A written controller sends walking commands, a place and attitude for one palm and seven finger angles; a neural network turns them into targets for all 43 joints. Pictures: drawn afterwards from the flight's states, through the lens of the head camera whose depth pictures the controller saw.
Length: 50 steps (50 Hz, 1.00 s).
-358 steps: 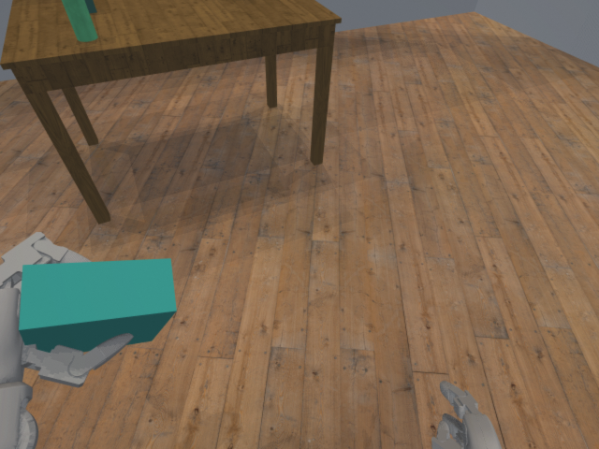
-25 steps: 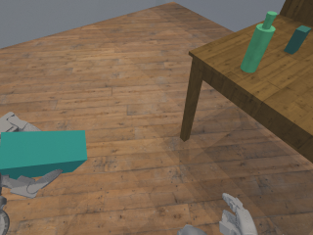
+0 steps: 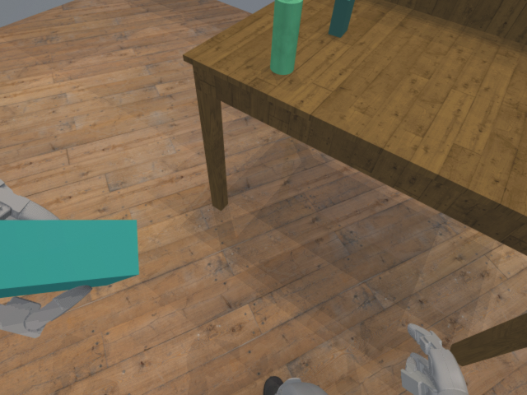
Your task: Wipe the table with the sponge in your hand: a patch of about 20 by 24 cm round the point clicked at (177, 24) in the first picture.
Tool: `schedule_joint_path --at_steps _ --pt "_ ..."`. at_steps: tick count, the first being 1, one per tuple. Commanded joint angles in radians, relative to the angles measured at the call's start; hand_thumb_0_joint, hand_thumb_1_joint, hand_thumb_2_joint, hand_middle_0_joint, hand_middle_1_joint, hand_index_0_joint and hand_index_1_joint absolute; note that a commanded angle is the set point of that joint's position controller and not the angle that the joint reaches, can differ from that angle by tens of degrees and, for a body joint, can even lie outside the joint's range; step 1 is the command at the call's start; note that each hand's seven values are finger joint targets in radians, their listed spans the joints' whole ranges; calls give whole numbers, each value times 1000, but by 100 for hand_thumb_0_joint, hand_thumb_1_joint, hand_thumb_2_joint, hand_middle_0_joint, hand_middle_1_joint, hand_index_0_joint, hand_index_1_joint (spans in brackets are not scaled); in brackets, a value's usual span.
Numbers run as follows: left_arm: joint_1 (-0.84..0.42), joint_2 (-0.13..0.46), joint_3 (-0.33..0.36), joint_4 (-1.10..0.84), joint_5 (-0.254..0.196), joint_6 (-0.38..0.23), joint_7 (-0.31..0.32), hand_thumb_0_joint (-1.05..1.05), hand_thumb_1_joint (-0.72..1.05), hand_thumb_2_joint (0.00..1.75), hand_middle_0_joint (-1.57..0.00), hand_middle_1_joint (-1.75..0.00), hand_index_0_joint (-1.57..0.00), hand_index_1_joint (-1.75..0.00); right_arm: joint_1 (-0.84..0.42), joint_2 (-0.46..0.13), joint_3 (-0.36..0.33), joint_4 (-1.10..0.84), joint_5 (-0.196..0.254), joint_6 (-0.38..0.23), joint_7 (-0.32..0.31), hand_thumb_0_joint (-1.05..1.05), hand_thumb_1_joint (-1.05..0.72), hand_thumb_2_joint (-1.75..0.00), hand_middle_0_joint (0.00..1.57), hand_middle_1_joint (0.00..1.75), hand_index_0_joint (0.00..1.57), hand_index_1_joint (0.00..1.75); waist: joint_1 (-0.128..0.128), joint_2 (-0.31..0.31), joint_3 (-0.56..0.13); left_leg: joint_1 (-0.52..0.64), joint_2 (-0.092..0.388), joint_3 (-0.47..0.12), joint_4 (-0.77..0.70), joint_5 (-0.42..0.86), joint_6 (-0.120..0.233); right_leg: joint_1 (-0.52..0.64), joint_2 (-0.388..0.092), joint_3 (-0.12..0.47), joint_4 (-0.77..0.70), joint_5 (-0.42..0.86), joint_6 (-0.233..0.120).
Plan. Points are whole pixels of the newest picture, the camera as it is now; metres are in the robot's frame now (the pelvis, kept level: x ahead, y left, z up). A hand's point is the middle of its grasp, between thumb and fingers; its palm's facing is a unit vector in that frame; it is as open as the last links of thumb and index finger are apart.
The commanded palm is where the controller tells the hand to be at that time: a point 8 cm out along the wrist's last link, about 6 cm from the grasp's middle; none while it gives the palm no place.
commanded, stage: turn to face it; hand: left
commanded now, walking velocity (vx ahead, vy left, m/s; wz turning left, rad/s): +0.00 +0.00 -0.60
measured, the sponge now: (80, 259) +0.23 +0.22 +0.16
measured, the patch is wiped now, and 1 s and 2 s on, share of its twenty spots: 0.00 0.00 0.00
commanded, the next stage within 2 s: take the last steps up to it in 1.48 s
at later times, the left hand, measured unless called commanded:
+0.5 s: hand (207, 252) +0.24 +0.09 +0.17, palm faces +0.01 -0.84 -0.54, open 9.8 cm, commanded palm +0.19 +0.15 +0.19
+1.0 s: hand (308, 272) +0.22 -0.02 +0.18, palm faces -0.19 -0.84 -0.51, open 9.8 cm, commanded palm +0.20 +0.05 +0.19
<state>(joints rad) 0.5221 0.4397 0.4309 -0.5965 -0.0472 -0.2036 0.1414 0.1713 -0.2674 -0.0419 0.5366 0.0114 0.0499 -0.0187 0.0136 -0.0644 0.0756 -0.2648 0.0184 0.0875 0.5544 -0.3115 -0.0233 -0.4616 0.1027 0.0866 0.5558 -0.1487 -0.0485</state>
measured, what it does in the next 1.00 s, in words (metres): walks backwards, turning right: right foot, then left foot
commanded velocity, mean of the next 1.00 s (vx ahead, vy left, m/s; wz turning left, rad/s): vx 0.00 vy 0.00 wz -0.59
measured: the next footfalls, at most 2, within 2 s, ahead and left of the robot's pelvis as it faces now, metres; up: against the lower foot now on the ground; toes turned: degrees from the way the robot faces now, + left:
right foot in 0.28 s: +0.01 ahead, -0.17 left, +0.00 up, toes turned -18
left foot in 0.66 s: +0.03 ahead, +0.05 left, +0.00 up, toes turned -21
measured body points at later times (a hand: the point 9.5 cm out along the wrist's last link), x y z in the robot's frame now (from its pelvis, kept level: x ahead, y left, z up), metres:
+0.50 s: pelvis -0.05 -0.06 +0.01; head +0.02 -0.09 +0.45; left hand +0.23 +0.13 +0.20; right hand +0.03 -0.35 -0.10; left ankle -0.02 +0.08 -0.66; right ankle -0.03 -0.16 -0.73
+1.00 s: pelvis -0.10 -0.07 +0.00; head -0.07 -0.10 +0.44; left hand +0.23 +0.03 +0.20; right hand -0.08 -0.32 -0.10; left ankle +0.00 +0.07 -0.73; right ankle -0.17 -0.16 -0.73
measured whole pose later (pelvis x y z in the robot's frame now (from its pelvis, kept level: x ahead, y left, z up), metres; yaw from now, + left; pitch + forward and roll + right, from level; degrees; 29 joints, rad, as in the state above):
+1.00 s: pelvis -0.10 -0.07 +0.00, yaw -39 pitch +0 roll -1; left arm 0.44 0.43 0.39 -0.54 -0.03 -0.18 0.13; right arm 0.21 -0.13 0.05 0.50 0.01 -0.05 0.03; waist 0.03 0.05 0.12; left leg -0.29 0.25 0.21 0.65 -0.32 -0.09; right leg -0.28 -0.02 -0.11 0.58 -0.29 0.04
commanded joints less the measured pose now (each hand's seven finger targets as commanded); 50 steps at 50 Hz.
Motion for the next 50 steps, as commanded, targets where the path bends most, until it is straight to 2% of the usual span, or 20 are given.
schedule_joint_path --at_steps 1,4,8,12,13,14,15,16,19,23,27,31,32,34,35,37,39,47,49,50 --pt "-127 129 80 -187 30 -61 16 0 10 130 -120 -160 -120 -160 -76 -49 -9 -167 -3 -77 -18 0 -90 -90 20 30 20 30 4 337 -90 -54 462 -318 -337 -39 194 -70 -93 -23 617 -309 86" --pt "-139 58 -10 -174 29 -47 13 0 10 130 -120 -160 -120 -160 -33 -69 -20 -144 11 -106 1 0 -90 -90 20 30 20 30 8 296 -66 79 360 -59 -213 291 130 -144 -129 -107 564 -299 104" --pt "-204 78 -12 -175 26 -48 16 0 10 130 -120 -160 -120 -160 -12 -80 -13 -144 4 -137 9 0 -90 -90 20 30 20 30 -13 349 -66 84 345 16 -168 452 76 37 -110 -211 237 -272 117" --pt "-168 104 30 -111 24 -38 13 0 10 130 -120 -160 -120 -160 11 -81 -15 -138 1 -154 18 0 -90 -90 20 30 20 30 -5 319 -118 94 322 86 3 433 19 233 -80 -247 -41 -116 100" --pt "-178 110 37 -127 20 -45 13 0 10 130 -120 -160 -120 -160 0 -66 -7 -143 7 -151 24 0 -90 -90 20 30 20 30 1 238 -147 45 302 90 117 365 0 326 -128 -195 -117 0 75" --pt "-166 163 79 -125 26 -54 22 0 10 130 -120 -160 -120 -160 1 -42 -3 -147 12 -146 23 0 -90 -90 20 30 20 30 2 33 -186 -76 210 124 319 152 -38 437 -260 0 -127 352 -1" --pt "-84 198 136 -69 17 -58 31 0 10 130 -120 -160 -120 -160 -37 -16 16 -159 2 -135 17 0 -90 -90 20 30 20 30 24 -173 -202 -314 92 70 504 -314 -68 535 -405 240 -110 800 -100" --pt "-39 186 138 -73 -11 -38 27 0 10 130 -120 -160 -120 -160 -46 -27 -6 -162 15 -116 12 0 -90 -90 20 30 20 30 25 -265 -268 -319 86 -65 635 -315 -68 493 -427 319 -118 781 -101" --pt "29 180 180 -204 -26 -59 37 0 10 130 -120 -160 -120 -160 -93 9 31 -144 4 -63 23 0 -90 -90 20 30 20 30 7 -36 -311 -358 94 -107 690 -179 -80 535 -378 202 -94 569 -124" --pt "35 173 177 -228 -26 -64 41 0 10 130 -120 -160 -120 -160 -113 -19 6 -133 -2 -36 8 0 -90 -90 20 30 20 30 0 -18 -269 -225 74 -76 467 -128 -75 375 -344 193 -166 344 -127" --pt "38 142 136 -161 -18 -42 38 0 10 130 -120 -160 -120 -160 -94 -42 -7 -133 6 -31 6 0 -90 -90 20 30 20 30 18 -72 -239 -123 47 -65 247 -146 -57 286 -329 272 -204 150 -137" --pt "-30 122 87 -168 -5 -35 29 0 10 130 -120 -160 -120 -160 -53 -59 -4 -139 5 -29 5 0 -90 -90 20 30 20 30 -4 -22 -213 103 42 -49 -69 -28 -27 126 -270 278 -194 -61 -66" --pt "-64 126 74 -200 -4 -41 25 0 10 130 -120 -160 -120 -160 -45 -74 -10 -141 6 -35 -1 0 -90 -90 20 30 20 30 -11 34 -203 185 97 -81 -171 -3 -6 65 -215 243 -112 -98 -29" --pt "-105 141 84 -229 19 -64 15 0 10 130 -120 -160 -120 -160 -65 -91 -18 -170 0 -51 -11 0 -90 -90 20 30 20 30 13 379 -158 178 413 -322 -286 162 139 -119 -46 14 327 -388 68" --pt "-126 155 93 -228 28 -69 19 0 10 130 -120 -160 -120 -160 -73 -63 -8 -170 -12 -66 -12 0 -90 -90 20 30 20 30 10 408 -139 58 468 -353 -309 155 174 -93 -78 -37 559 -382 82" --pt "-196 129 43 -280 29 -69 11 0 10 130 -120 -160 -120 -160 -53 -60 -15 -160 -3 -86 2 0 -90 -90 20 30 20 30 8 327 -105 67 406 -176 -235 289 158 -120 -132 -44 618 -320 92" --pt "-138 71 -4 -206 26 -54 11 0 10 130 -120 -160 -120 -160 -28 -73 -19 -152 4 -104 17 0 -90 -90 20 30 20 30 2 334 -82 64 352 -56 -204 370 112 -83 -134 -120 510 -293 104" --pt "-124 106 47 -146 13 -38 7 0 10 130 -120 -160 -120 -160 17 -82 -13 -148 -1 -139 24 0 -90 -90 20 30 20 30 -14 345 -135 101 338 77 -40 444 28 203 -77 -253 -2 -159 105" --pt "-130 138 71 -170 16 -47 10 0 10 130 -120 -160 -120 -160 13 -60 -5 -153 9 -135 32 0 -90 -90 20 30 20 30 -9 189 -195 12 281 100 167 307 -11 368 -178 -142 -138 101 49" --pt "-102 193 116 -160 17 -56 20 0 10 130 -120 -160 -120 -160 -5 -22 8 -171 10 -131 24 0 -90 -90 20 30 20 30 1 -76 -208 -191 161 113 370 -63 -51 498 -339 109 -125 575 -41"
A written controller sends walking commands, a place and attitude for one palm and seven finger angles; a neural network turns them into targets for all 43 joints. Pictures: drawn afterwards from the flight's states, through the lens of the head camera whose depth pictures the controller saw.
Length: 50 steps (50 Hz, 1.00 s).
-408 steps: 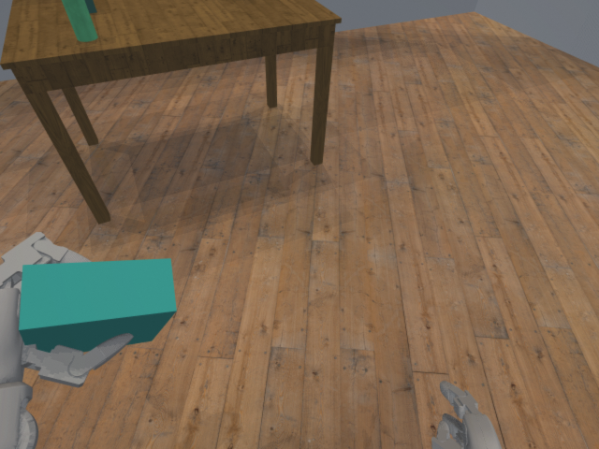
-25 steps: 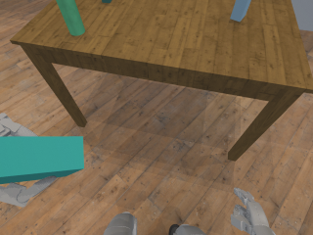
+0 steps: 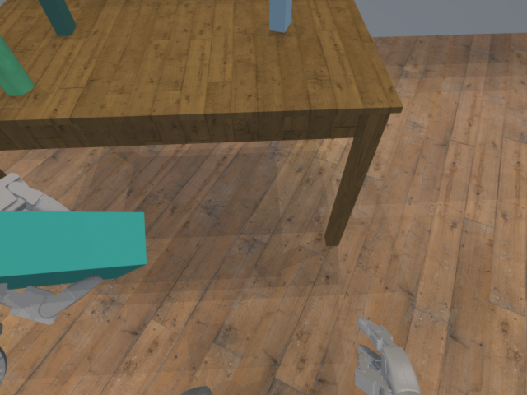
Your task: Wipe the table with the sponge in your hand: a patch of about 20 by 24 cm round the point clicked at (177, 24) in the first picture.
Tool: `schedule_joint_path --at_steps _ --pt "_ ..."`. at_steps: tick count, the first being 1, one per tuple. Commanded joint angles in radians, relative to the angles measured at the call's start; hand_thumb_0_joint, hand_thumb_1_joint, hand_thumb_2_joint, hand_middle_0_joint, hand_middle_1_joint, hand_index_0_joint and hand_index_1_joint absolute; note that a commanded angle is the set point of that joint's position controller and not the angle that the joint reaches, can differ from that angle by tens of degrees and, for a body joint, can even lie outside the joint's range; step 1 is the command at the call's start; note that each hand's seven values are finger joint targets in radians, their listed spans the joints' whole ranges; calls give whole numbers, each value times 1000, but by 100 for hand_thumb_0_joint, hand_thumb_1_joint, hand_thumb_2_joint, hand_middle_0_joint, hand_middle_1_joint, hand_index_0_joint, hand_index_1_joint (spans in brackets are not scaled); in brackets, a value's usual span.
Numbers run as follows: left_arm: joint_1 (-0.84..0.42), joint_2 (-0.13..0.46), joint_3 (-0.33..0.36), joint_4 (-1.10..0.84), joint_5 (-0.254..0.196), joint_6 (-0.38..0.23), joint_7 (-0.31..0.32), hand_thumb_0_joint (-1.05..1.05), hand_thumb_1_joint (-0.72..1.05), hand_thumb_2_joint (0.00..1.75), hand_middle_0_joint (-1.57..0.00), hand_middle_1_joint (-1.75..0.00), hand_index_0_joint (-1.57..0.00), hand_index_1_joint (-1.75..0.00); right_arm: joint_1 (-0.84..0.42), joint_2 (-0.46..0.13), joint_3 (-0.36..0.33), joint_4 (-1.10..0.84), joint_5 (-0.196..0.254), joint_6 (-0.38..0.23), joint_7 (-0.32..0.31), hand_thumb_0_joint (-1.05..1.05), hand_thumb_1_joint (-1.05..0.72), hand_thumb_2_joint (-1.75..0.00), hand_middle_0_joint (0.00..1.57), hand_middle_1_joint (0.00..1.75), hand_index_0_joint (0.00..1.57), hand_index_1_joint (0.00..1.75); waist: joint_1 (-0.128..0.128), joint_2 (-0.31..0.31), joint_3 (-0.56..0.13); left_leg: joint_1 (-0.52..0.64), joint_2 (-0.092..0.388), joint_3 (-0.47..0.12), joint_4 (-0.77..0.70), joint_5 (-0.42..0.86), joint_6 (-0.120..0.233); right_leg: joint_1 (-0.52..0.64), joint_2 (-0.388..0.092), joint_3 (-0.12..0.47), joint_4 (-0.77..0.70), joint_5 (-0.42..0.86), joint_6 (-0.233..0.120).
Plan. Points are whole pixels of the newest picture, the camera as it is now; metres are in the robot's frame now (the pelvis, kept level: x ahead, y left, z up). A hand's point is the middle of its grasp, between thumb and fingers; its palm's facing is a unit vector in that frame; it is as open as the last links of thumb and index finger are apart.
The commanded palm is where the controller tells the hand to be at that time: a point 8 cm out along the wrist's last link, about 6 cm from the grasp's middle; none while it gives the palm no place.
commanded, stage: turn to face it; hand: left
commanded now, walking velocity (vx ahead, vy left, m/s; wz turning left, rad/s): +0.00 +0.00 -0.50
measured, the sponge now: (90, 251) +0.24 +0.22 +0.16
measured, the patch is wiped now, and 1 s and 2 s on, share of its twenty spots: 0.00 0.00 0.00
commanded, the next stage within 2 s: take the last steps up to it in 0.48 s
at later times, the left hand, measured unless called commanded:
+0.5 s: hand (105, 264) +0.21 +0.18 +0.18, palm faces +0.23 -0.87 -0.44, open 9.8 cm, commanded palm +0.17 +0.22 +0.19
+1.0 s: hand (131, 291) +0.19 +0.15 +0.18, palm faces +0.19 -0.87 -0.46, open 9.8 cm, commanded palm +0.15 +0.20 +0.19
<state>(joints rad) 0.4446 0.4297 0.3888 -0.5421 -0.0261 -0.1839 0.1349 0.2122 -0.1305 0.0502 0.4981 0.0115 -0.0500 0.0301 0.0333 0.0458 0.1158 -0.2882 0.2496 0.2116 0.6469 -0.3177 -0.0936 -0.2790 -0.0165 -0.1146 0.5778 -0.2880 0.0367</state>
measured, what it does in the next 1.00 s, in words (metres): steps on the spot: left foot, then right foot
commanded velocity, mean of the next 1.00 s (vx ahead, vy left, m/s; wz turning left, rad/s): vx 0.13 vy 0.07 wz -0.14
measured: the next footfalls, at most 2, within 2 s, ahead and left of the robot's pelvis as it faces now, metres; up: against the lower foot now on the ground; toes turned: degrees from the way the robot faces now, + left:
left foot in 0.38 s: +0.02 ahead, +0.11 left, +0.00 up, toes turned -5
right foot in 0.62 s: -0.04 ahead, -0.15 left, +0.00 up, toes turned -19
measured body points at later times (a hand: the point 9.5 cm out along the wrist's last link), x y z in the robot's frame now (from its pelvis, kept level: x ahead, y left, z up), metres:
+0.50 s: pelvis -0.04 -0.02 +0.01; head -0.02 -0.01 +0.46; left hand +0.20 +0.23 +0.20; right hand +0.08 -0.29 -0.07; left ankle -0.02 +0.11 -0.72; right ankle -0.04 -0.12 -0.69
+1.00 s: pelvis -0.07 -0.04 +0.02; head -0.04 -0.05 +0.47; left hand +0.17 +0.19 +0.20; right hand -0.01 -0.34 -0.08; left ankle -0.05 +0.08 -0.71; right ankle -0.08 -0.14 -0.72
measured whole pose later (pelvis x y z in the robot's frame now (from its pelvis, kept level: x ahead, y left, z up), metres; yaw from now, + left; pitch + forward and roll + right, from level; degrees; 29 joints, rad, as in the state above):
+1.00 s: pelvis -0.07 -0.04 +0.02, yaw -12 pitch +1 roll +1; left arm 0.53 0.38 0.36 -0.50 -0.01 -0.22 0.16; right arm 0.27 -0.27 -0.05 0.63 0.00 -0.04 -0.06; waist -0.01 -0.03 0.03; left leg -0.25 0.03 0.11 0.54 -0.36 0.01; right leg -0.26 -0.04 -0.11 0.47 -0.23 -0.04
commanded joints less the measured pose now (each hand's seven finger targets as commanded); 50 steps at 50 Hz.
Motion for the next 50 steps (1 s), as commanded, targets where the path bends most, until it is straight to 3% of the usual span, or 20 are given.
schedule_joint_path --at_steps 1,3,6,12,16,17,19,20,21,24,28,30,31,32,33,35,38,45,49,50 --pt "20 200 184 -177 -27 -61 32 0 10 130 -120 -160 -120 -160 -66 -164 -84 -139 16 -20 -29 0 -90 -90 20 30 20 30 -2 -351 -296 -299 -153 -111 457 -317 1 323 -312 484 -147 918 -195" --pt "96 209 212 -242 -42 -55 39 0 10 130 -120 -160 -120 -160 -100 -143 -75 -128 13 13 -28 0 -90 -90 20 30 20 30 -17 -253 -325 -356 -129 -237 596 -227 2 367 -316 452 -114 796 -222" --pt "147 175 222 -257 -40 -69 47 0 10 130 -120 -160 -120 -160 -151 -137 -73 -97 1 50 -42 0 -90 -90 20 30 20 30 -24 -125 -305 -296 -145 -210 519 -144 -4 274 -254 345 -146 696 -204" --pt "145 149 188 -215 -33 -59 46 0 10 130 -120 -160 -120 -160 -122 -173 -93 -88 2 46 -60 0 -90 -90 20 30 20 30 -14 -168 -280 -107 -181 -166 147 -125 29 139 -231 380 -201 393 -217" --pt "87 137 146 -230 -20 -54 42 0 10 130 -120 -160 -120 -160 -79 -192 -99 -87 2 34 -68 0 -90 -90 20 30 20 30 -33 -118 -272 110 -185 -156 -155 15 57 2 -185 390 -192 180 -148" --pt "57 138 132 -252 -19 -59 40 0 10 130 -120 -160 -120 -160 -78 -201 -107 -90 4 28 -77 0 -90 -90 20 30 20 30 -37 -69 -267 171 -142 -179 -240 59 74 -28 -142 358 -137 138 -116" --pt "25 143 133 -276 -3 -76 36 0 10 130 -120 -160 -120 -160 -89 -231 -118 -112 3 9 -85 0 -90 -90 20 30 20 30 -14 185 -232 210 97 -388 -300 336 181 -169 22 212 93 -72 -31" --pt "53 155 145 -234 -5 -79 33 0 10 130 -120 -160 -120 -160 -91 -199 -102 -103 -8 0 -88 0 -90 -90 20 30 20 30 -10 286 -224 139 172 -433 -340 388 235 -193 33 130 299 -222 -10" --pt "30 136 115 -240 0 -79 28 0 10 130 -120 -160 -120 -160 -87 -190 -100 -100 -16 -11 -85 0 -90 -90 20 30 20 30 -17 282 -181 67 180 -423 -333 423 257 -183 19 132 395 -219 -6" --pt "-38 77 40 -234 1 -77 20 0 10 130 -120 -160 -120 -160 -55 -202 -106 -80 0 -55 -66 0 -90 -90 20 30 20 30 -24 230 -145 60 85 -215 -262 458 192 -140 14 66 283 -172 2" --pt "-89 93 49 -209 1 -68 27 0 10 130 -120 -160 -120 -160 -54 -206 -101 -74 1 -84 -59 0 -90 -90 20 30 20 30 -35 222 -149 35 56 -177 -193 384 147 16 39 -5 29 -80 9" --pt "-91 117 82 -171 2 -74 27 0 10 130 -120 -160 -120 -160 -58 -195 -98 -65 2 -87 -58 0 -90 -90 20 30 20 30 -27 125 -191 -2 8 -146 -71 244 113 140 -2 27 -154 83 -12" --pt "-96 141 96 -158 6 -75 31 0 10 130 -120 -160 -120 -160 -58 -172 -94 -65 4 -81 -60 0 -90 -90 20 30 20 30 -44 -49 -213 -63 -81 -93 63 68 79 173 -123 194 -188 271 -73" --pt "-70 146 101 -123 4 -64 36 0 10 130 -120 -160 -120 -160 -66 -150 -81 -70 -1 -75 -59 0 -90 -90 20 30 20 30 -42 -227 -233 -196 -193 -85 208 -215 53 194 -267 413 -246 241 -157" --pt "-50 152 106 -128 -14 -51 34 0 10 130 -120 -160 -120 -160 -101 -171 -97 -69 6 -66 -64 0 -90 -90 20 30 20 30 -14 -315 -211 -227 -197 -157 374 -238 63 150 -329 554 -327 99 -190" --pt "11 152 128 -159 -18 -61 40 0 10 130 -120 -160 -120 -160 -126 -149 -68 -48 -2 -48 -70 0 -90 -90 20 30 20 30 -30 -156 -188 -289 -176 -230 469 -114 61 159 -324 494 -329 77 -226" --pt "42 149 138 -153 -6 -88 39 0 10 130 -120 -160 -120 -160 -129 -146 -68 -35 -6 -26 -80 0 -90 -90 20 30 20 30 -39 -148 -207 -224 -166 -194 319 -65 64 146 -283 304 -318 138 -198" --pt "44 117 104 -135 0 -97 49 0 10 130 -120 -160 -120 -160 -80 -165 -96 -39 -14 -45 -88 0 -90 -90 20 30 20 30 -22 -156 -217 -112 -198 -114 -4 -76 98 181 -310 332 -337 -54 -210" --pt "-17 113 77 -167 8 -102 56 0 10 130 -120 -160 -120 -160 -44 -178 -112 -38 -15 -55 -94 0 -90 -90 20 30 20 30 -45 -97 -199 101 -216 -93 -226 -28 118 82 -241 258 -235 -166 -144" --pt "-38 106 67 -188 8 -105 55 0 10 130 -120 -160 -120 -160 -36 -193 -119 -42 -13 -58 -96 0 -90 -90 20 30 20 30 -50 -22 -191 147 -171 -153 -289 -54 146 28 -189 219 -136 -178 -115"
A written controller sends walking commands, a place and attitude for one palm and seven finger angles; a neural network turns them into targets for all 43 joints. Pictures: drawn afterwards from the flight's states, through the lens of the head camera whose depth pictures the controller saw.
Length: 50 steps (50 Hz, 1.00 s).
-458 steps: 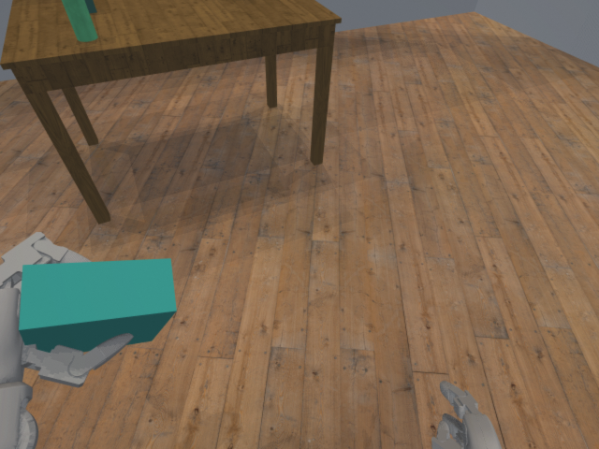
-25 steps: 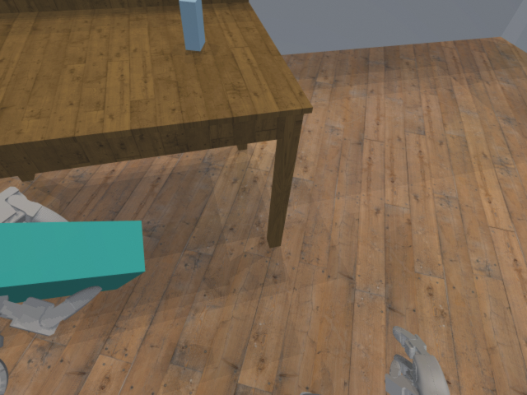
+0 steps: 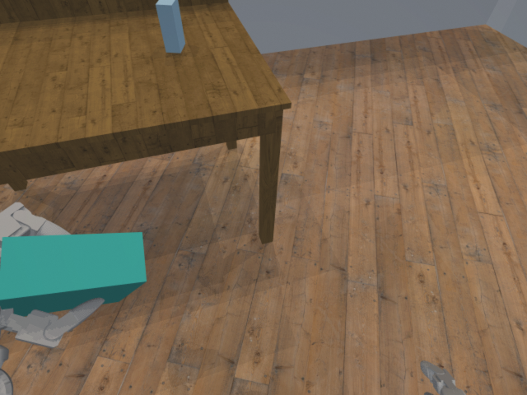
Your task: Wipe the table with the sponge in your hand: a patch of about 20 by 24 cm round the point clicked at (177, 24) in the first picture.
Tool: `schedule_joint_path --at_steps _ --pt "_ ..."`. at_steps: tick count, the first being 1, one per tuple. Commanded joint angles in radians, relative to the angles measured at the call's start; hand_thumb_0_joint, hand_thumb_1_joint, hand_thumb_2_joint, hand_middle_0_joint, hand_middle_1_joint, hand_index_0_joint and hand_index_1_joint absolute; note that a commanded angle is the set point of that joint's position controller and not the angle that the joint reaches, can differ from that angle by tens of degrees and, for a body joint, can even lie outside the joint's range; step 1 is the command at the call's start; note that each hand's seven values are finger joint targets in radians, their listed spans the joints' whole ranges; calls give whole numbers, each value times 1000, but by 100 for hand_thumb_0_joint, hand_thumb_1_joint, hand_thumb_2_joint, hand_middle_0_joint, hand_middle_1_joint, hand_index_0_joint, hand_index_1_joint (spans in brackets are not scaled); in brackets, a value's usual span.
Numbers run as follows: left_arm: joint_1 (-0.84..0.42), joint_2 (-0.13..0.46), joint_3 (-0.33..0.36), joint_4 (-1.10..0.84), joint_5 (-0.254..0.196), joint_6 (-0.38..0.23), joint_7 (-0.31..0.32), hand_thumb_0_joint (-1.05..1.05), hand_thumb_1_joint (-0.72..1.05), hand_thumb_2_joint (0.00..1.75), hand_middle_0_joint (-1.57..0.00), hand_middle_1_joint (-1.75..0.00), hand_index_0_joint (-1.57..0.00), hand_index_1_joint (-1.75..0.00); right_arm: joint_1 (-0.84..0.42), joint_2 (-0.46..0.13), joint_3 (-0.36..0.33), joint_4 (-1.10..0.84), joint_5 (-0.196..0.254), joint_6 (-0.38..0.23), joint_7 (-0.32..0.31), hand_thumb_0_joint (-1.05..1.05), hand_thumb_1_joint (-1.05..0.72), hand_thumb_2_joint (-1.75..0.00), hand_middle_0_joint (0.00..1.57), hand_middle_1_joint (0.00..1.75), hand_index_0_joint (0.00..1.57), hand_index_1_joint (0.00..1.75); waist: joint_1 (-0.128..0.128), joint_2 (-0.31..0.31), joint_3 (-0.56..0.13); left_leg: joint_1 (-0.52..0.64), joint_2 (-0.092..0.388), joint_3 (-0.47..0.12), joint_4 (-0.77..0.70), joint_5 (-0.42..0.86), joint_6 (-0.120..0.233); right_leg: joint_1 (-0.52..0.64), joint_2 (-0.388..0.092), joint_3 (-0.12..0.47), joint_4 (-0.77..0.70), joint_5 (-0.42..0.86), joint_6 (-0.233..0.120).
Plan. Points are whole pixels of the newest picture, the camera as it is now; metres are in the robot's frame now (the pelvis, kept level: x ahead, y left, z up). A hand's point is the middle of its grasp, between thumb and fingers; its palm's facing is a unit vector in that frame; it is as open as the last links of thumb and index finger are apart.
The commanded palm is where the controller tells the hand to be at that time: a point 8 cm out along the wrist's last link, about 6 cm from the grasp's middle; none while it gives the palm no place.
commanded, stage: take the last steps up to it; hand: left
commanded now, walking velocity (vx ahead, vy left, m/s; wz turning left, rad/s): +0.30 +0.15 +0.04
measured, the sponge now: (92, 274) +0.23 +0.21 +0.14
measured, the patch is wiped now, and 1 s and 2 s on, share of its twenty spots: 0.00 0.00 0.00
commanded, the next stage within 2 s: come to a stop and stand still in 1.18 s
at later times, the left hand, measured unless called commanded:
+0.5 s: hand (49, 219) +0.29 +0.28 +0.15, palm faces +0.38 -0.78 -0.49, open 9.8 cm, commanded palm +0.23 +0.32 +0.17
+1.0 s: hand (63, 140) +0.42 +0.32 +0.16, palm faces +0.39 -0.77 -0.51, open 9.8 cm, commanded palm +0.36 +0.36 +0.17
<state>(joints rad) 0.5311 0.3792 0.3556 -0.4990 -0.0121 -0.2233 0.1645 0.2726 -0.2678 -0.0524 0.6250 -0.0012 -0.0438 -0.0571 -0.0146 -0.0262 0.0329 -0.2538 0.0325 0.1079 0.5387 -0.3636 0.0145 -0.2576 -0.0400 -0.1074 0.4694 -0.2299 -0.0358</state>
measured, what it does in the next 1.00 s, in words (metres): walks ahead: left foot, then left foot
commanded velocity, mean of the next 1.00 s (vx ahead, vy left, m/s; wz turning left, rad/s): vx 0.28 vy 0.15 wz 0.01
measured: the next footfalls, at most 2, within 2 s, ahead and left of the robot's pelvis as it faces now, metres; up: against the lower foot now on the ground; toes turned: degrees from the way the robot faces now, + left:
left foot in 0.02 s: +0.04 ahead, +0.13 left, +0.00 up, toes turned +6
left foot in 0.58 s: +0.19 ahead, +0.20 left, +0.00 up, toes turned +11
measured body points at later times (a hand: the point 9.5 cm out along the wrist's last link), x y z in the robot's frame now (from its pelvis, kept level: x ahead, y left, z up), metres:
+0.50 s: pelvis +0.08 +0.03 +0.00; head +0.13 +0.02 +0.45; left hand +0.26 +0.32 +0.18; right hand +0.25 -0.19 -0.11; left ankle +0.11 +0.19 -0.70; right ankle +0.05 -0.08 -0.74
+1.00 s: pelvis +0.20 +0.08 -0.01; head +0.24 +0.05 +0.43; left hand +0.39 +0.35 +0.19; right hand +0.36 -0.14 -0.14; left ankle +0.15 +0.20 -0.67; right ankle +0.21 +0.00 -0.74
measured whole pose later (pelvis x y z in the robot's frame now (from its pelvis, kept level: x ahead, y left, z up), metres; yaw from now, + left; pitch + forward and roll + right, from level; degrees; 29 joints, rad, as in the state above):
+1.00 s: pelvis +0.20 +0.08 -0.01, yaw +1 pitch +1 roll +1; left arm 0.47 0.37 0.37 -0.46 -0.02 -0.23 0.13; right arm 0.18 -0.20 -0.01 0.67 0.01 -0.05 -0.03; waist 0.01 0.05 0.08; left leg -0.44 0.03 0.07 1.12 -0.44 -0.02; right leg -0.30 -0.07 -0.19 0.63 -0.34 -0.06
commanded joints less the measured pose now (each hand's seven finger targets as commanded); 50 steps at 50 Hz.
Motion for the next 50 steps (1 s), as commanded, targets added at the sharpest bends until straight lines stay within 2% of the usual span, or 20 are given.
schedule_joint_path --at_steps 1,2,4,11,12,13,14,17,20,26,28,29,30,32,37,42,43,45,46,50 --pt "-141 152 96 -248 -6 -74 23 0 10 130 -120 -160 -120 -160 -105 -77 -21 -179 0 -67 -10 0 -90 -90 20 30 20 30 -2 207 -78 158 152 -200 -229 15 94 -101 -62 126 127 -222 1" --pt "-158 167 106 -267 -2 -85 21 0 10 130 -120 -160 -120 -160 -107 -73 -19 -178 7 -73 -9 0 -90 -90 20 30 20 30 6 322 -84 220 275 -362 -266 14 149 -231 4 8 309 -298 37" --pt "-139 192 128 -202 9 -82 16 0 10 130 -120 -160 -120 -160 -123 -54 -12 -154 0 -90 -11 0 -90 -90 20 30 20 30 1 313 -4 59 322 -447 -322 -94 228 -275 -26 57 508 -313 40" --pt "-139 142 94 -173 -6 -71 2 0 10 130 -120 -160 -120 -160 -126 -56 -6 -125 7 -112 1 0 -90 -90 20 30 20 30 20 190 -88 -9 167 -118 -32 262 100 107 6 -50 7 -81 37" --pt "-130 150 98 -130 4 -65 2 0 10 130 -120 -160 -120 -160 -126 -47 -3 -121 8 -100 3 0 -90 -90 20 30 20 30 23 53 -104 -161 123 -68 147 188 70 242 -98 100 -63 -42 -15" --pt "-153 189 126 -119 0 -64 3 0 10 130 -120 -160 -120 -160 -140 -21 1 -136 10 -89 7 0 -90 -90 20 30 20 30 19 -225 -109 -381 0 23 407 -16 10 356 -324 485 -147 23 -117" --pt "-169 190 147 -92 -21 -65 0 0 10 130 -120 -160 -120 -160 -145 -47 -17 -138 13 -85 14 0 -90 -90 20 30 20 30 28 -266 -91 -433 -1 -82 606 -143 -17 284 -431 654 -227 -36 -166" --pt "-157 198 158 -143 -21 -90 -16 0 10 130 -120 -160 -120 -160 -171 -25 6 -118 9 -51 20 0 -90 -90 20 30 20 30 22 -54 -28 -441 77 -155 666 -36 -38 167 -383 420 -211 54 -163" --pt "-121 168 137 -168 -11 -107 -11 0 10 130 -120 -160 -120 -160 -172 -13 15 -131 3 -42 19 0 -90 -90 20 30 20 30 12 -98 -64 -313 91 -83 413 40 -34 133 -310 179 -161 292 -109" --pt "-129 176 143 -269 -5 -79 22 0 10 130 -120 -160 -120 -160 -160 -2 0 -176 -4 -66 3 0 -90 -90 20 30 20 30 31 -94 -150 7 -25 117 -47 173 -24 169 -231 100 -25 294 -54" --pt "-141 159 125 -296 -7 -85 21 0 10 130 -120 -160 -120 -160 -124 -31 -20 -182 6 -71 -6 0 -90 -90 20 30 20 30 -2 53 -188 232 41 45 -129 235 14 34 -163 33 234 233 3" --pt "-155 159 131 -323 -11 -89 21 0 10 130 -120 -160 -120 -160 -125 -65 -37 -185 12 -73 -3 0 -90 -90 20 30 20 30 -4 284 -226 383 233 -205 -132 428 100 -181 -58 -36 471 -124 54" --pt "-162 171 138 -307 -6 -96 23 0 10 130 -120 -160 -120 -160 -115 -61 -38 -196 14 -79 5 0 -90 -90 20 30 20 30 2 319 -218 366 347 -392 -183 516 190 -287 -2 3 671 -432 54" --pt "-132 216 172 -268 -13 -90 11 0 10 130 -120 -160 -120 -160 -136 -44 -35 -165 17 -91 5 0 -90 -90 20 30 20 30 9 292 -184 272 376 -426 -203 328 262 -378 -74 89 780 -373 55" --pt "-39 163 151 -343 -21 -87 3 0 10 130 -120 -160 -120 -160 -143 -39 -19 -149 22 -120 15 0 -90 -90 20 30 20 30 21 271 -152 131 245 -130 -205 393 170 -243 -66 -19 467 -197 67" --pt "-17 159 152 -219 -27 -50 5 0 10 130 -120 -160 -120 -160 -131 -40 -3 -143 18 -106 -6 0 -90 -90 20 30 20 30 20 186 -163 57 217 -56 -80 326 95 29 -1 -96 83 -76 60" --pt "-44 162 153 -194 -22 -47 4 0 10 130 -120 -160 -120 -160 -141 -40 -4 -139 19 -97 -11 0 -90 -90 20 30 20 30 25 126 -160 -18 198 -39 21 273 76 127 -33 -54 -3 -8 45" --pt "-84 214 188 -132 -14 -44 5 0 10 130 -120 -160 -120 -160 -158 -11 6 -159 13 -78 -7 0 -90 -90 20 30 20 30 28 -278 -152 -393 -11 39 468 -147 -9 332 -394 548 -152 209 -125" --pt "-115 197 186 -111 -35 -47 0 0 10 130 -120 -160 -120 -160 -140 -40 -11 -142 14 -79 5 0 -90 -90 20 30 20 30 25 -280 -145 -424 11 -84 634 -152 -29 300 -447 600 -182 186 -142" --pt "-77 183 164 -159 -13 -89 -3 0 10 130 -120 -160 -120 -160 -180 -17 19 -118 5 -55 16 0 -90 -90 20 30 20 30 26 -76 -93 -466 61 -119 692 -32 -49 255 -353 241 -98 537 -111"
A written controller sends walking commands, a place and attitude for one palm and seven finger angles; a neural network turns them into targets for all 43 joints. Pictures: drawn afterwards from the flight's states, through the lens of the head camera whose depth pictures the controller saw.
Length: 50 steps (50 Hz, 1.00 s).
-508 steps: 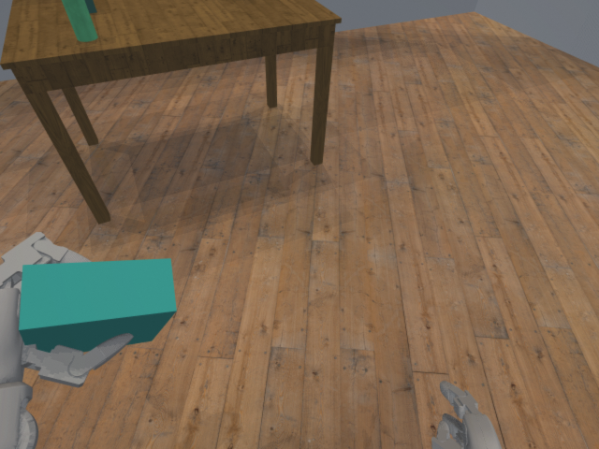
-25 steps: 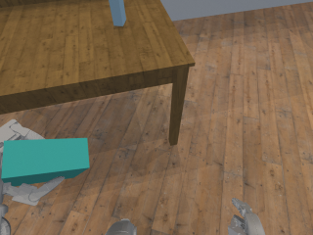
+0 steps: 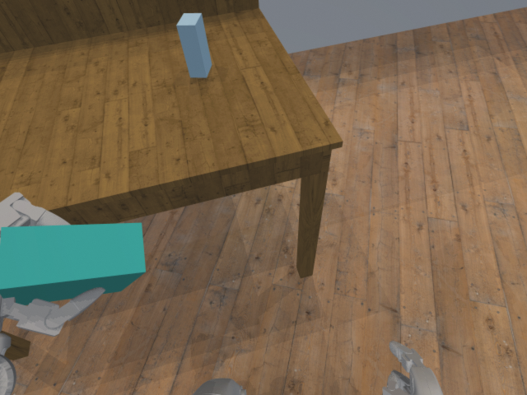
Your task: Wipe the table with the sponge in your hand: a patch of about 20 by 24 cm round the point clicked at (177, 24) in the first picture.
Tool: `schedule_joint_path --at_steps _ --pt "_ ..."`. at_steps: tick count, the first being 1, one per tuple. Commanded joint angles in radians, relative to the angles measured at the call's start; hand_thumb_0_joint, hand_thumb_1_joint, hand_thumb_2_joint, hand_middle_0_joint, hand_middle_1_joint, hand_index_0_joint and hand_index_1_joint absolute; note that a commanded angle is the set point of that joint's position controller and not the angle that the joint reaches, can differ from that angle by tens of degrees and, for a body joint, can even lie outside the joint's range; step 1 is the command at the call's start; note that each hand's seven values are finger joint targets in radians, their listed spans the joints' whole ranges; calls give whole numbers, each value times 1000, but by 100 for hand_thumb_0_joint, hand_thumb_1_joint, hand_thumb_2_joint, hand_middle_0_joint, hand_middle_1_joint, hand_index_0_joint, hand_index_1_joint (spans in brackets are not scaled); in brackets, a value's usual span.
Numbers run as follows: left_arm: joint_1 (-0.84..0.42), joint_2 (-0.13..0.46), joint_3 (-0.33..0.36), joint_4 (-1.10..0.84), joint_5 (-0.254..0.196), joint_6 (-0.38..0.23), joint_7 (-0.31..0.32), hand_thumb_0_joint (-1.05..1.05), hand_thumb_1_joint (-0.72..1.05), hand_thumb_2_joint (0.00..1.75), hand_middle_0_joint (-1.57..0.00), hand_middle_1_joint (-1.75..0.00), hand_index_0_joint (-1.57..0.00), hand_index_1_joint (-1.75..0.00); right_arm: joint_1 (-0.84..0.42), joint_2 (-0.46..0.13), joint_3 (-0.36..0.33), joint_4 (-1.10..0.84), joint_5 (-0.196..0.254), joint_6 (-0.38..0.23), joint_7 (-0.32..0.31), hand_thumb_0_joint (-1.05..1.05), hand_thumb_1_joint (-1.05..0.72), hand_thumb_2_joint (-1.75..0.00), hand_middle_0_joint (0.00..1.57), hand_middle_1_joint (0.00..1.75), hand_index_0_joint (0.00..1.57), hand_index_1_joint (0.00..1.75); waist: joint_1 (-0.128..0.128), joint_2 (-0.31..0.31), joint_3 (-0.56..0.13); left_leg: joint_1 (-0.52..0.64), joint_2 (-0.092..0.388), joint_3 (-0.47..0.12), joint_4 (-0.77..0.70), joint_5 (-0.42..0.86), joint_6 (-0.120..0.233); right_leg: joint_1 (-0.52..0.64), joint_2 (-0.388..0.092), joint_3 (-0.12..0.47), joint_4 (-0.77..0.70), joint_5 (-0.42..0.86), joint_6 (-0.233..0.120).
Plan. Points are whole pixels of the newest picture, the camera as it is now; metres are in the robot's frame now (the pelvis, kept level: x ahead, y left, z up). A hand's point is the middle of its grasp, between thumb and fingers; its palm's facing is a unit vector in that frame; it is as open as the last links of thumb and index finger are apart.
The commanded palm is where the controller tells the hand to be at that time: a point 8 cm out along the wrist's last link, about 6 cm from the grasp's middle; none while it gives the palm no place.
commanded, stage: take the last steps up to it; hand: left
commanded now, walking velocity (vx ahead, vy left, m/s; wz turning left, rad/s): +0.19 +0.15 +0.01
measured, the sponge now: (93, 264) +0.23 +0.21 +0.15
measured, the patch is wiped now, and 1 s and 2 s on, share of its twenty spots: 0.00 0.00 0.00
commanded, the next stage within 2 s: come to a stop and stand still in 0.18 s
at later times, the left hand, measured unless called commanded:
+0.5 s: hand (38, 198) +0.30 +0.28 +0.19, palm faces +0.35 -0.83 -0.44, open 9.8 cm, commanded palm +0.24 +0.33 +0.19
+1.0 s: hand (33, 236) +0.25 +0.27 +0.18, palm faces +0.38 -0.82 -0.43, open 9.8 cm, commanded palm +0.20 +0.31 +0.19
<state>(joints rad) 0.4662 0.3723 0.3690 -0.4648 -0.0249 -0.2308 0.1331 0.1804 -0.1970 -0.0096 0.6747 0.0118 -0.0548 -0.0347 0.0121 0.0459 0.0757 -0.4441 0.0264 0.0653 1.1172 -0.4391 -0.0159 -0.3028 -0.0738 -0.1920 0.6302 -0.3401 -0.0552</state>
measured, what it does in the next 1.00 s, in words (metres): steps on the spot: left foot, then right foot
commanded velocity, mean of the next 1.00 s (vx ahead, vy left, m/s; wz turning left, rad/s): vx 0.00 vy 0.02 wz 0.00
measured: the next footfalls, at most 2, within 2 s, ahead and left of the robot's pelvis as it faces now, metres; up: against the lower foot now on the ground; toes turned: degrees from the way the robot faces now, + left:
left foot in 0.24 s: +0.16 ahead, +0.18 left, +0.00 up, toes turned +8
right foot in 0.56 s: +0.14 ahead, -0.03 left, +0.00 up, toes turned -6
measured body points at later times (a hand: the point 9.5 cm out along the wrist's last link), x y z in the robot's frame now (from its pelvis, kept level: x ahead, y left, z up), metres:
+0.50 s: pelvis +0.08 +0.05 +0.01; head +0.11 +0.06 +0.45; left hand +0.27 +0.32 +0.21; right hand +0.25 -0.14 -0.08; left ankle +0.12 +0.17 -0.73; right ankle +0.08 -0.04 -0.71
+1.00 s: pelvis +0.04 +0.04 +0.01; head +0.06 +0.04 +0.46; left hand +0.23 +0.31 +0.20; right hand +0.20 -0.22 -0.07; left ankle +0.03 +0.17 -0.73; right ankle +0.10 -0.03 -0.73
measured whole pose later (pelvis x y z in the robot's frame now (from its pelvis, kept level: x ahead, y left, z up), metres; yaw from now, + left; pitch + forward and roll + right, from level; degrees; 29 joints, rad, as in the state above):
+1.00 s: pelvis +0.04 +0.04 +0.01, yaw -1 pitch -1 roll +1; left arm 0.52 0.39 0.34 -0.53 -0.03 -0.19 0.17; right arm 0.22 -0.25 -0.03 0.59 0.00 -0.03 -0.07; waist 0.00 -0.02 0.04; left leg -0.18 0.03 0.04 0.47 -0.27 -0.01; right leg -0.29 0.01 -0.14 0.48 -0.18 -0.07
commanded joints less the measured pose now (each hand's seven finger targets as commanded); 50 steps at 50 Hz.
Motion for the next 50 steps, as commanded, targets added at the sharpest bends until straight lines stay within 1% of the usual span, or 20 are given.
schedule_joint_path --at_steps 1,4,8,10,11,12,13,15,17,19,27,29,30,31,32,37,42,44,47,50 --pt "-4 177 133 -202 5 -88 28 0 10 130 -120 -160 -120 -160 -85 -90 -26 -171 -11 -38 -5 0 -90 -90 20 30 20 30 -8 -158 -136 -249 69 -56 46 73 -19 286 -301 254 -253 703 -76" --pt "25 189 148 -250 3 -94 41 0 10 130 -120 -160 -120 -160 -71 -77 -29 -199 -15 -38 -8 0 -90 -90 20 30 20 30 -3 -202 -179 -64 49 53 -299 132 -10 260 -248 148 -231 731 -56" --pt "23 201 159 -319 4 -80 62 0 10 130 -120 -160 -120 -160 -54 -69 -46 -233 -16 -48 -18 0 -90 -90 20 30 20 30 3 -205 -232 124 -11 128 -569 222 1 278 -228 140 -154 666 -34" --pt "-17 205 158 -340 5 -81 64 0 10 130 -120 -160 -120 -160 -36 -86 -62 -238 -13 -46 -28 0 -90 -90 20 30 20 30 -17 -110 -234 278 -11 137 -692 321 6 198 -187 122 -50 526 5" --pt "-36 204 156 -345 0 -89 62 0 10 130 -120 -160 -120 -160 -23 -104 -72 -240 -7 -49 -32 0 -90 -90 20 30 20 30 -28 1 -250 388 57 65 -705 392 40 99 -140 101 88 406 32" --pt "-19 187 147 -345 -5 -91 59 0 10 130 -120 -160 -120 -160 -20 -138 -85 -242 0 -50 -30 0 -90 -90 20 30 20 30 -24 222 -267 514 252 -180 -699 646 125 -112 -31 42 286 -70 80" --pt "-27 183 142 -298 4 -97 57 0 10 130 -120 -160 -120 -160 4 -136 -83 -251 3 -57 -19 0 -90 -90 20 30 20 30 -19 218 -250 461 344 -338 -751 684 206 -185 27 88 464 -351 72" --pt "-44 223 170 -296 -5 -89 48 0 10 130 -120 -160 -120 -160 -27 -120 -69 -225 -3 -64 -18 0 -90 -90 20 30 20 30 -22 206 -232 400 366 -350 -764 595 251 -253 -16 159 560 -266 75" --pt "-32 200 146 -356 -8 -77 36 0 10 130 -120 -160 -120 -160 -34 -115 -59 -221 -3 -68 -7 0 -90 -90 20 30 20 30 -10 128 -217 365 305 -204 -746 699 194 -213 -14 154 450 -149 85" --pt "19 162 119 -373 -20 -57 28 0 10 130 -120 -160 -120 -160 -38 -106 -40 -228 -10 -75 1 0 -90 -90 20 30 20 30 -12 171 -217 309 276 -118 -757 720 147 -120 12 119 306 -102 91" --pt "-28 171 125 -306 -23 0 34 0 10 130 -120 -160 -120 -160 -28 -103 -10 -230 -13 -82 -17 0 -90 -90 20 30 20 30 -18 135 -193 219 266 -50 -715 495 70 135 58 95 -148 92 86" --pt "-64 167 119 -258 -18 1 33 0 10 130 -120 -160 -120 -160 -40 -90 -2 -231 -9 -77 -22 0 -90 -90 20 30 20 30 -20 33 -181 138 181 1 -627 286 22 185 -18 195 -229 320 60" --pt "-62 159 105 -231 -25 12 30 0 10 130 -120 -160 -120 -160 -30 -75 0 -235 -3 -75 -21 0 -90 -90 20 30 20 30 -20 -114 -185 142 83 44 -525 142 -13 124 -110 330 -267 370 17" --pt "-56 157 94 -227 -35 22 30 0 10 130 -120 -160 -120 -160 -26 -72 -5 -234 0 -73 -20 0 -90 -90 20 30 20 30 -18 -215 -173 130 14 27 -401 55 -25 82 -204 444 -317 435 -39" --pt "-72 168 99 -239 -34 26 34 0 10 130 -120 -160 -120 -160 -38 -72 -3 -230 0 -69 -15 0 -90 -90 20 30 20 30 -11 -222 -177 89 -3 -18 -282 -35 -24 89 -259 493 -335 489 -78" --pt "-51 176 114 -251 -15 3 55 0 10 130 -120 -160 -120 -160 -96 -61 15 -220 -6 -49 -35 0 -90 -90 20 30 20 30 -7 -151 -217 32 0 -55 -238 -14 -23 226 -237 320 -261 649 -78" --pt "30 176 132 -262 -13 -12 61 0 10 130 -120 -160 -120 -160 -65 -85 -7 -237 -15 -27 -37 0 -90 -90 20 30 20 30 5 -138 -228 92 0 -28 -483 30 -2 257 -225 325 -292 456 -81" --pt "58 165 121 -255 -10 -11 60 0 10 130 -120 -160 -120 -160 -43 -91 -11 -238 -17 -20 -37 0 -90 -90 20 30 20 30 -1 -110 -218 176 -13 -13 -630 120 4 224 -181 316 -297 367 -42" --pt "1 166 94 -281 -12 -15 57 0 10 130 -120 -160 -120 -160 -38 -126 -33 -249 -12 -18 -42 0 -90 -90 20 30 20 30 -1 -21 -192 266 100 -95 -763 253 42 137 -81 277 -275 101 30" --pt "-38 154 72 -238 -5 -24 48 0 10 130 -120 -160 -120 -160 -59 -129 -12 -243 -8 -33 -47 0 -90 -90 20 30 20 30 1 145 -116 114 166 -155 -827 192 67 146 3 210 -194 73 60"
